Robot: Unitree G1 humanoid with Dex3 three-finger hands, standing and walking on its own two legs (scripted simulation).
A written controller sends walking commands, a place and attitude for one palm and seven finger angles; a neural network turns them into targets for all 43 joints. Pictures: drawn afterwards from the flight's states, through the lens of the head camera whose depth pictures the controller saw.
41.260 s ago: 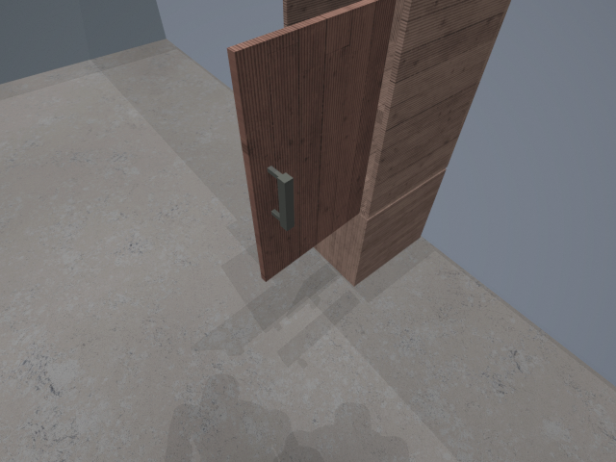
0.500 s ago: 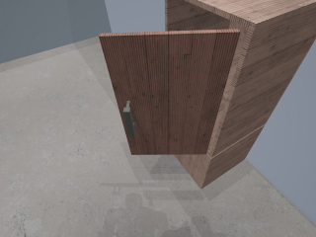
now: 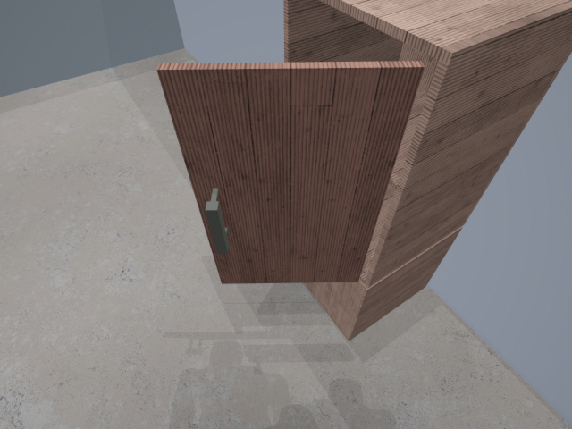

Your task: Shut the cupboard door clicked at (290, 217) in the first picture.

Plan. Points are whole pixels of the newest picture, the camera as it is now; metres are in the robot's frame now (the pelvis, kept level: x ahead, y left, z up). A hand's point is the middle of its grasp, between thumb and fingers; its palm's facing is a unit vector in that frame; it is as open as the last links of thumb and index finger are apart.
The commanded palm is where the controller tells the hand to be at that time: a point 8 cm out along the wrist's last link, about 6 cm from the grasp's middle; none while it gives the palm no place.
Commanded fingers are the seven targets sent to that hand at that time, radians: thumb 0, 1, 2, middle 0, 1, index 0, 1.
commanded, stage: look again from close up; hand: left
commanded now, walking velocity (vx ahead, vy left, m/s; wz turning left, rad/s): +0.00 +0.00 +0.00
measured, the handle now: (219, 221) +0.49 +0.16 -0.05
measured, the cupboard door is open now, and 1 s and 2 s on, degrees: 58 58 58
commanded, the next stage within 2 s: raise the hand and make a fist in 1.68 s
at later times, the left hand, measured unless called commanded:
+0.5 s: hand out of the picture +0.03 +0.16 -0.17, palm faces +0.03 -0.98 -0.20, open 7.3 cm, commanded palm none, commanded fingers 0.00 0.90 0.90 -0.20 -0.30 -0.20 -0.30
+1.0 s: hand out of the picture +0.01 +0.15 -0.17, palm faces +0.04 -0.98 -0.19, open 7.3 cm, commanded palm none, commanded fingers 0.00 0.90 0.90 -0.20 -0.30 -0.20 -0.30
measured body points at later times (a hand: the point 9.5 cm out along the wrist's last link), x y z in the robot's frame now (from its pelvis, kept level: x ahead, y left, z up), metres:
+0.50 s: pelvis +0.02 -0.02 +0.00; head +0.03 -0.02 +0.45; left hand +0.03 +0.21 -0.16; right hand +0.03 -0.24 -0.16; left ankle -0.03 +0.09 -0.74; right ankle +0.02 -0.14 -0.74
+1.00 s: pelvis +0.01 -0.02 +0.00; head +0.03 -0.02 +0.45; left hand +0.01 +0.20 -0.16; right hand +0.01 -0.24 -0.16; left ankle -0.03 +0.09 -0.74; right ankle +0.02 -0.14 -0.74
